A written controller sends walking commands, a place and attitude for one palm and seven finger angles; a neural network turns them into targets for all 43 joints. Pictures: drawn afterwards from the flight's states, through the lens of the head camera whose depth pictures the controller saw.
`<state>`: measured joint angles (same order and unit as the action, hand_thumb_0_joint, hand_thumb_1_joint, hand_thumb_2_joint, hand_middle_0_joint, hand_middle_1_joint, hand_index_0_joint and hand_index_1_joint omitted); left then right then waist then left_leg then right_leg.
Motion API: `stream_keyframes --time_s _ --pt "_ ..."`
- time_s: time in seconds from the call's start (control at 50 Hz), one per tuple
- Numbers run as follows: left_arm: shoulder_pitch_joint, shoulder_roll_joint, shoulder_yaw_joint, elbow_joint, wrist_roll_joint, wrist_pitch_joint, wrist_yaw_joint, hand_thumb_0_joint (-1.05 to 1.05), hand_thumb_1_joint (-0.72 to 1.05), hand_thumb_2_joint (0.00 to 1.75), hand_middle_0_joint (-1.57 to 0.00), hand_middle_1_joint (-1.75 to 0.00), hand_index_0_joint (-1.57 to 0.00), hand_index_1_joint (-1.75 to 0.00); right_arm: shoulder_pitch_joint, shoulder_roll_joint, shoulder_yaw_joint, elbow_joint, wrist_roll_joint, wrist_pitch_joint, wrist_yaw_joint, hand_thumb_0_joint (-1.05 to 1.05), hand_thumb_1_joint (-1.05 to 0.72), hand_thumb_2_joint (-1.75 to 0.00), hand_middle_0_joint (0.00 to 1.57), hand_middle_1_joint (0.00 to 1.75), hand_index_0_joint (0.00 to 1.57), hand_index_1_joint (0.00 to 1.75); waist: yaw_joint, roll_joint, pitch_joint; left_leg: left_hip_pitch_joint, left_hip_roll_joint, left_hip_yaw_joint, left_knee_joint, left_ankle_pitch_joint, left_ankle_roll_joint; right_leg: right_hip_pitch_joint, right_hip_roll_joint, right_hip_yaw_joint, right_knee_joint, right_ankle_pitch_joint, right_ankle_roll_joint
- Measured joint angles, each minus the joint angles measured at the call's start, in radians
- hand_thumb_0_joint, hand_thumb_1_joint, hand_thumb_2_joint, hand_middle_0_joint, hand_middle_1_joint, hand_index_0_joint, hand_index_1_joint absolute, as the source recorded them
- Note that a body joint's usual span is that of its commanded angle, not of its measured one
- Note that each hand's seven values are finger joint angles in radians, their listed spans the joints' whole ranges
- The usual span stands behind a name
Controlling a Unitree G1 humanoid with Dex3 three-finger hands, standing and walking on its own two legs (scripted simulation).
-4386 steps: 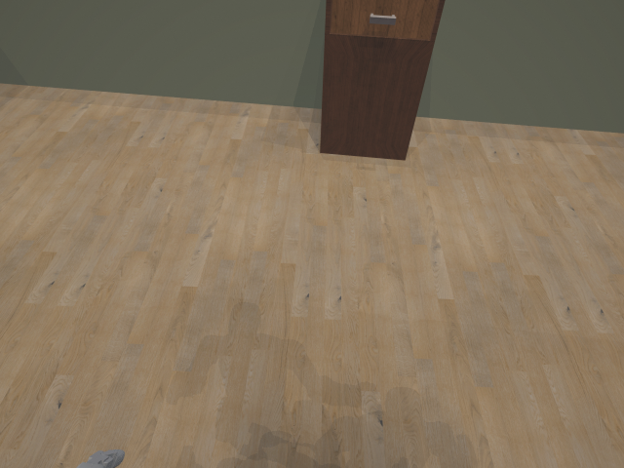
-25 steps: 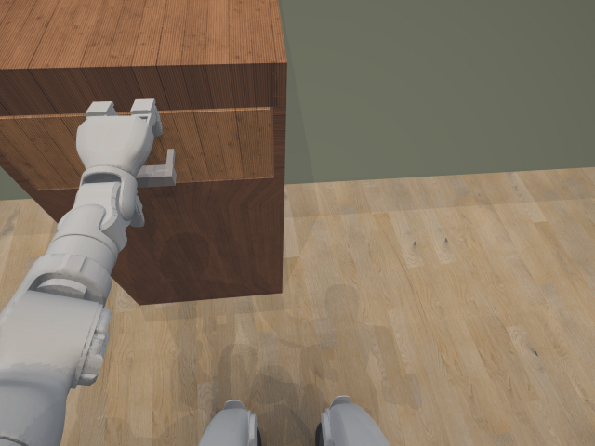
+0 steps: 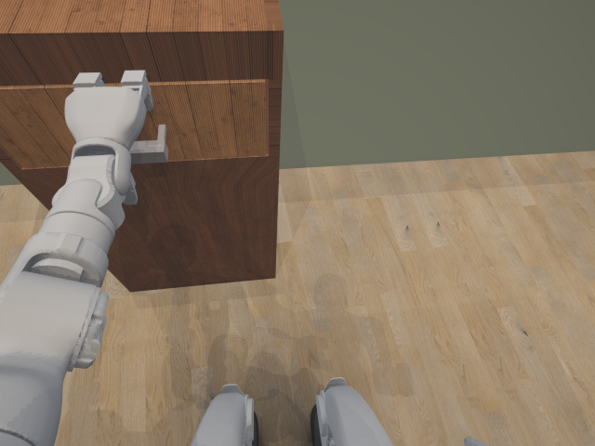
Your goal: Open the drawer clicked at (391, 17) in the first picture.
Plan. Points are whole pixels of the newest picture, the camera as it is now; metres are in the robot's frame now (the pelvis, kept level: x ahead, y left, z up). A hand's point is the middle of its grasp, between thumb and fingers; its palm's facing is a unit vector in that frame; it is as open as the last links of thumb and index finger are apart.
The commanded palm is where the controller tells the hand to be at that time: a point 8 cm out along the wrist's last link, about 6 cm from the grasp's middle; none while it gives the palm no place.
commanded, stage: lower the fingers behind the handle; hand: left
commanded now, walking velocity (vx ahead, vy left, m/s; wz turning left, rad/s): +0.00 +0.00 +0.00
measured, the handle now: (132, 142) +0.56 +0.22 +0.02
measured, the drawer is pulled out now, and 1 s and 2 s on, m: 0.00 0.04 0.13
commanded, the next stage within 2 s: lift the fingers back up to retry in 0.10 s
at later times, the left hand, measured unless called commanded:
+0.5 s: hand (116, 157) +0.52 +0.23 +0.04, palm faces -0.04 +0.02 -1.00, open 13.8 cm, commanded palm +0.52 +0.22 +0.09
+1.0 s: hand (129, 190) +0.43 +0.19 +0.07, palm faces +0.01 -0.86 -0.50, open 15.3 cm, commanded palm none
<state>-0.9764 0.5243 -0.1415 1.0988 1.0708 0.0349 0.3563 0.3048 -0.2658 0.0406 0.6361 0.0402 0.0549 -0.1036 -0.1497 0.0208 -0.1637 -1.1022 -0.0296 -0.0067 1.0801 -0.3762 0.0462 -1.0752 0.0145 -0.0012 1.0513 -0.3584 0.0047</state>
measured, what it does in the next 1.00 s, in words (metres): rises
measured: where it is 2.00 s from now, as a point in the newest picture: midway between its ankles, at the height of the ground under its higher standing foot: outside the picture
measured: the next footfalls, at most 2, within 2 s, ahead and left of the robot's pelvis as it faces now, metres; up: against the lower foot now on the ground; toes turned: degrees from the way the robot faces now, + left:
none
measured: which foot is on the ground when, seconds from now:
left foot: down 0.00-1.00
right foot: down 0.00-1.00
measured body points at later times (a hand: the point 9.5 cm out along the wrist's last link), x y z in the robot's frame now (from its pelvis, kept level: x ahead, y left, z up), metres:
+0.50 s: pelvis +0.00 +0.00 -0.01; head +0.12 +0.00 +0.43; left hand +0.51 +0.23 +0.09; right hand +0.01 -0.28 -0.12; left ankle +0.08 +0.09 -0.65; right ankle +0.08 -0.13 -0.65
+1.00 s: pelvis +0.11 -0.01 +0.08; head +0.13 -0.05 +0.53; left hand +0.43 +0.23 +0.11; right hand +0.14 -0.28 -0.08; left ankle +0.08 +0.10 -0.65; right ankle +0.08 -0.13 -0.65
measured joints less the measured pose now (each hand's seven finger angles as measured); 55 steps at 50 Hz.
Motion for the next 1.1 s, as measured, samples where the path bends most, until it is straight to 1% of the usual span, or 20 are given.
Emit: stream_keyframes --time_s 0.28,0.36,0.4,0.42,0.46,0.52,0.58,0.66,0.72,0.8,0.82,0.84,0.86,0.88,0.9,0.92,0.94,0.96,1.02,1.1 --pt "-0.025 0.029 0.004 0.008 -0.007 0.003 -0.033 0.0 -0.49 0.3 -0.32 -1.27 -0.28 -1.36 0.011 -0.003 0.006 -0.002 0.003 -0.01 -0.008 0.0 -0.9 -0.9 0.21 0.3 0.2 0.3 -0.014 0.004 0.004 -0.036 -0.001 -0.004 0.026 -0.005 -0.001 -0.036 0.007 0.002 0.022 0.009 0.0" --pt "-0.022 0.052 0.013 0.069 -0.011 0.012 -0.086 0.0 -0.49 0.3 -0.31 -1.25 -0.28 -1.33 0.014 -0.007 0.01 -0.01 0.004 -0.014 -0.009 0.0 -0.9 -0.9 0.21 0.3 0.2 0.3 -0.029 0.01 0.015 -0.036 0.001 -0.004 0.026 -0.014 -0.002 -0.037 0.011 0.004 0.018 0.013 0.0" --pt "0.003 0.069 0.036 0.073 -0.016 -0.004 -0.103 0.0 -0.49 0.3 -0.32 -1.25 -0.29 -1.3 0.023 -0.007 0.005 -0.018 -0.002 -0.026 -0.011 0.0 -0.9 -0.9 0.21 0.3 0.2 0.3 -0.035 0.014 0.025 -0.041 0.003 -0.003 0.027 -0.023 -0.001 -0.042 0.014 0.006 0.014 0.018 0.0" --pt "0.021 0.078 0.051 0.039 -0.013 -0.019 -0.102 0.0 -0.49 0.3 -0.32 -1.27 -0.3 -1.29 0.033 -0.007 0.0 -0.02 -0.007 -0.034 -0.012 0.0 -0.9 -0.9 0.21 0.3 0.2 0.3 -0.032 0.016 0.026 -0.046 0.004 -0.003 0.027 -0.019 -0.002 -0.047 0.015 0.006 0.014 0.02 0.0" --pt "0.046 0.096 0.075 -0.01 -0.012 -0.074 -0.103 0.0 -0.49 0.3 -0.33 -1.29 -0.31 -1.26 0.055 -0.007 -0.013 -0.01 -0.016 -0.047 -0.009 0.0 -0.9 -0.9 0.21 0.3 0.2 0.3 -0.023 0.022 0.024 -0.054 0.005 -0.008 0.028 0.003 -0.005 -0.054 0.017 0.002 0.018 0.018 0.001" --pt "0.057 0.094 0.069 -0.026 -0.018 -0.108 -0.077 0.0 -0.49 0.3 -0.33 -1.28 -0.32 -1.24 0.073 -0.004 -0.026 0.027 -0.024 -0.052 0.001 0.0 -0.9 -0.9 0.2 0.3 0.2 0.3 -0.006 0.026 0.027 -0.045 0.005 -0.017 0.026 0.009 -0.01 -0.042 0.018 -0.006 0.016 0.005 -0.001" --pt "0.089 0.073 0.077 -0.042 -0.018 -0.116 -0.037 0.0 -0.49 0.3 -0.33 -1.26 -0.34 -1.25 0.083 -0.001 -0.029 0.058 -0.029 -0.046 0.012 0.0 -0.9 -0.9 0.2 0.3 0.2 0.3 0.008 0.028 0.028 -0.014 0.006 -0.023 0.002 0.01 -0.014 -0.009 0.02 -0.009 -0.011 0.001 -0.002" --pt "0.143 0.039 0.077 -0.058 -0.017 -0.103 -0.004 0.0 -0.49 0.3 -0.35 -1.24 -0.36 -1.24 0.087 0.006 -0.033 0.076 -0.032 -0.032 0.023 0.0 -0.9 -0.9 0.2 0.3 0.2 0.3 0.019 0.031 0.028 0.057 0.008 -0.028 -0.059 0.011 -0.017 0.064 0.021 -0.011 -0.076 0.004 -0.004" --pt "0.184 0.018 0.072 -0.065 -0.019 -0.097 -0.001 0.0 -0.49 0.3 -0.36 -1.23 -0.38 -1.23 0.083 0.011 -0.036 0.077 -0.034 -0.02 0.026 0.0 -0.9 -0.9 0.2 0.3 0.2 0.3 0.026 0.032 0.028 0.125 0.01 -0.03 -0.112 0.013 -0.018 0.135 0.023 -0.011 -0.134 0.007 -0.006" --pt "0.242 0.0 0.075 -0.084 -0.022 -0.107 -0.017 0.0 -0.49 0.3 -0.38 -1.22 -0.41 -1.23 0.068 0.012 -0.044 0.068 -0.035 -0.007 0.026 0.0 -0.9 -0.9 0.21 0.3 0.2 0.3 0.035 0.032 0.029 0.216 0.013 -0.032 -0.175 0.01 -0.019 0.228 0.026 -0.01 -0.202 0.009 -0.01" --pt "0.298 -0.001 0.07 -0.137 -0.216 -0.11 -0.031 -0.01 -0.49 0.3 -0.37 -1.19 -0.42 -1.2 0.044 0.007 -0.032 0.088 -0.047 -0.017 0.014 0.0 -0.9 -0.9 0.21 0.3 0.2 0.3 0.038 0.027 0.061 0.27 0.017 -0.022 -0.19 0.006 -0.019 0.276 0.028 0.0 -0.215 0.007 -0.009" --pt "0.385 -0.016 0.097 -0.215 -0.445 -0.11 -0.034 -0.01 -0.49 0.3 -0.33 -1.13 -0.42 -1.14 0.015 -0.004 -0.027 0.119 -0.056 -0.028 0.012 0.0 -0.9 -0.9 0.21 0.3 0.2 0.3 0.044 0.03 0.099 0.341 0.024 -0.008 -0.21 -0.002 -0.021 0.339 0.035 0.016 -0.233 0.005 -0.008" --pt "0.478 -0.04 0.128 -0.293 -0.623 -0.123 -0.044 -0.01 -0.49 0.3 -0.25 -1.05 -0.41 -1.07 -0.006 -0.016 -0.03 0.148 -0.057 -0.035 0.015 0.0 -0.9 -0.9 0.2 0.3 0.2 0.3 0.051 0.042 0.124 0.41 0.029 0.005 -0.236 -0.009 -0.021 0.404 0.039 0.03 -0.259 0.004 -0.004" --pt "0.557 -0.067 0.15 -0.341 -0.758 -0.134 -0.08 -0.01 -0.48 0.3 -0.16 -0.94 -0.39 -0.99 -0.02 -0.028 -0.036 0.175 -0.057 -0.036 0.018 0.0 -0.9 -0.9 0.2 0.3 0.2 0.3 0.057 0.057 0.137 0.479 0.029 0.016 -0.27 -0.011 -0.014 0.467 0.039 0.042 -0.287 0.004 -0.002" --pt "0.622 -0.095 0.165 -0.371 -0.851 -0.145 -0.122 -0.01 -0.48 0.3 -0.07 -0.82 -0.37 -0.91 -0.028 -0.034 -0.044 0.199 -0.06 -0.036 0.02 0.0 -0.9 -0.9 0.2 0.3 0.2 0.3 0.065 0.068 0.142 0.545 0.026 0.027 -0.307 -0.009 -0.016 0.526 0.035 0.055 -0.314 0.002 -0.002" --pt "0.677 -0.121 0.172 -0.391 -0.911 -0.149 -0.165 -0.01 -0.48 0.3 0.0 -0.71 -0.34 -0.83 -0.033 -0.035 -0.051 0.225 -0.063 -0.039 0.022 0.0 -0.9 -0.9 0.2 0.3 0.2 0.3 0.075 0.073 0.142 0.608 0.019 0.035 -0.347 -0.004 -0.014 0.58 0.029 0.066 -0.338 0.0 -0.001" --pt "0.723 -0.145 0.178 -0.405 -0.947 -0.15 -0.197 -0.01 -0.49 0.3 0.02 -0.62 -0.32 -0.75 -0.039 -0.033 -0.057 0.25 -0.066 -0.042 0.026 0.0 -0.9 -0.9 0.2 0.3 0.2 0.3 0.084 0.073 0.139 0.667 0.011 0.039 -0.388 0.003 -0.015 0.629 0.022 0.074 -0.36 -0.003 -0.002" --pt "0.761 -0.164 0.183 -0.418 -0.97 -0.149 -0.221 -0.01 -0.49 0.3 0.01 -0.55 -0.3 -0.69 -0.044 -0.028 -0.06 0.274 -0.067 -0.046 0.031 0.0 -0.9 -0.9 0.2 0.3 0.2 0.3 0.093 0.071 0.135 0.719 0.004 0.04 -0.427 0.01 -0.017 0.672 0.015 0.079 -0.381 -0.005 -0.003" --pt "0.844 -0.201 0.189 -0.454 -1.005 -0.153 -0.265 -0.01 -0.49 0.3 0.0 -0.4 -0.25 -0.53 -0.07 -0.005 -0.064 0.327 -0.071 -0.057 0.05 0.0 -0.91 -0.9 0.2 0.3 0.2 0.3 0.112 0.06 0.131 0.831 -0.01 0.029 -0.521 0.035 -0.023 0.771 0.001 0.071 -0.435 -0.005 -0.011" --pt "0.904 -0.223 0.191 -0.492 -1.019 -0.161 -0.28 -0.01 -0.49 0.3 -0.02 -0.32 -0.2 -0.41 -0.117 0.026 -0.062 0.357 -0.072 -0.066 0.069 0.0 -0.91 -0.9 0.2 0.3 0.2 0.3 0.133 0.041 0.141 0.913 -0.012 0.008 -0.598 0.067 -0.034 0.847 -0.003 0.053 -0.486 0.007 -0.024"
